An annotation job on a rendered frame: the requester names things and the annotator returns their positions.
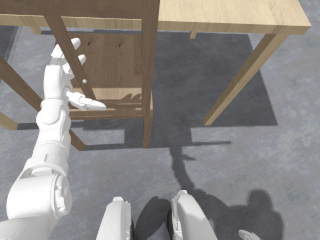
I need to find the left robot thigh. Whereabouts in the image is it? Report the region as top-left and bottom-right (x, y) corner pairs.
(96, 200), (132, 240)

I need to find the right robot hand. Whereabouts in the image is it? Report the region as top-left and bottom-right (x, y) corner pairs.
(238, 229), (260, 240)

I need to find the left robot forearm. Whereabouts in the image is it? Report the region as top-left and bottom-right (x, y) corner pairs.
(6, 98), (71, 219)

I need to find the robot left upper arm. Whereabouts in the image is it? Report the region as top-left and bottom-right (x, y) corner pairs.
(0, 173), (72, 240)

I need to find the chair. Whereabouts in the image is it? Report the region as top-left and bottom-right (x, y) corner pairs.
(0, 0), (160, 151)

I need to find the table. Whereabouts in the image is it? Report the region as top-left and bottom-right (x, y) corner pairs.
(0, 0), (311, 130)

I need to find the right robot shin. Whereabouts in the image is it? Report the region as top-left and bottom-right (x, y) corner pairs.
(172, 190), (194, 240)

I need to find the left robot hand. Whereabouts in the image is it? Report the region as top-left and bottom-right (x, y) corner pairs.
(43, 38), (107, 111)

